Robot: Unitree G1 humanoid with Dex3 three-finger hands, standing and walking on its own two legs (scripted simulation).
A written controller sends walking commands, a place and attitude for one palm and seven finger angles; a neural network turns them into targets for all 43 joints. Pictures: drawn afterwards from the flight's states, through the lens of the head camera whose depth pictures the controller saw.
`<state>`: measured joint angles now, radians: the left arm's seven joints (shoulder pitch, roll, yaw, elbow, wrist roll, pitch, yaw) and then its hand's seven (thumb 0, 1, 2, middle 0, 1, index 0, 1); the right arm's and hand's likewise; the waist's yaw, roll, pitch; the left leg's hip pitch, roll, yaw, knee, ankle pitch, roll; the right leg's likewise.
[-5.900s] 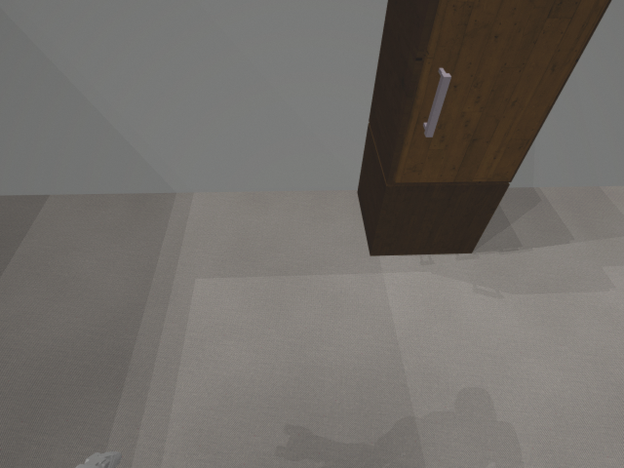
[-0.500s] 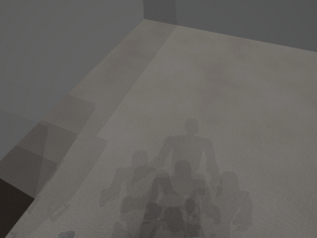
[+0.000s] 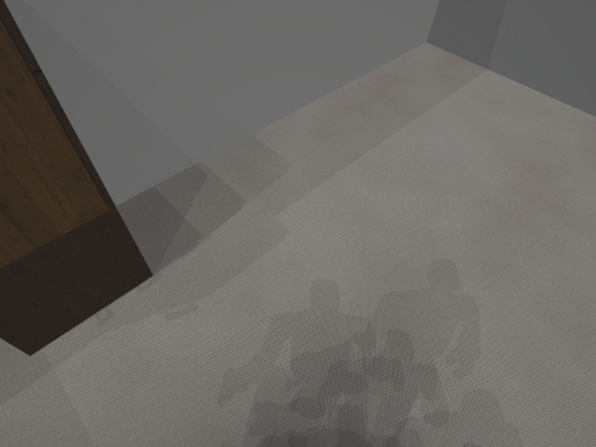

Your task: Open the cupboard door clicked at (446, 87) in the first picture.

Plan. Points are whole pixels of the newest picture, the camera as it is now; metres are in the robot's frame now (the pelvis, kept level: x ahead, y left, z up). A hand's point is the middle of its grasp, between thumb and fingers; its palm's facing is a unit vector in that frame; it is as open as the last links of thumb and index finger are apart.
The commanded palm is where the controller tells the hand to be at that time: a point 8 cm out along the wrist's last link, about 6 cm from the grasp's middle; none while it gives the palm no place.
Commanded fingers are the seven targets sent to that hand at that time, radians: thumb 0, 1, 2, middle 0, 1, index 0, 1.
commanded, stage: turn to face it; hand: left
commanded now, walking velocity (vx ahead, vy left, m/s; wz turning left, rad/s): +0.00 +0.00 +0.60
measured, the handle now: out of the picture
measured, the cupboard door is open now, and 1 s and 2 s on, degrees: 0 0 0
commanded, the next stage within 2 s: take the last steps up to it in 1.30 s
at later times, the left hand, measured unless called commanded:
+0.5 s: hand out of the picture -0.01 +0.18 -0.13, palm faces +0.30 -0.91 -0.30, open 7.4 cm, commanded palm none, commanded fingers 0.00 0.90 0.90 -0.20 -0.30 -0.20 -0.30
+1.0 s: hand out of the picture -0.15 +0.22 -0.15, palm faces +0.57 -0.78 -0.27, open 7.4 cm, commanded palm none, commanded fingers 0.00 0.90 0.90 -0.20 -0.30 -0.20 -0.30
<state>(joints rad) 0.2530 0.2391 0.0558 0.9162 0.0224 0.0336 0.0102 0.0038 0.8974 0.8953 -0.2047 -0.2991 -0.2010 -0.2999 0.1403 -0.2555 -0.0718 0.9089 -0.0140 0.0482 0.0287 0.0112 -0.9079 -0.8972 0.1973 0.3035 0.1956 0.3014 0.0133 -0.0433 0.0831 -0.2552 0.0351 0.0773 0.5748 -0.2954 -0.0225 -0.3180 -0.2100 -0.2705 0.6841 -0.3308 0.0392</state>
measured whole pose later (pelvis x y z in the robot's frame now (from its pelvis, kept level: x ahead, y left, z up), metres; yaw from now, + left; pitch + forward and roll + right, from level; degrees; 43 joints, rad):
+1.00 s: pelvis -0.09 -0.01 +0.01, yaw +34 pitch -1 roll -1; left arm 0.19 0.27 0.07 0.91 0.01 0.06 0.01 0.01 0.91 0.90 -0.20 -0.30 -0.19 -0.30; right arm 0.17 -0.21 -0.05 0.92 -0.02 0.03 0.01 0.01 -0.90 -0.90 0.20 0.30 0.20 0.30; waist -0.01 -0.01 0.08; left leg -0.27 0.00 -0.02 0.51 -0.23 0.02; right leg -0.45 -0.08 -0.05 0.96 -0.44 0.08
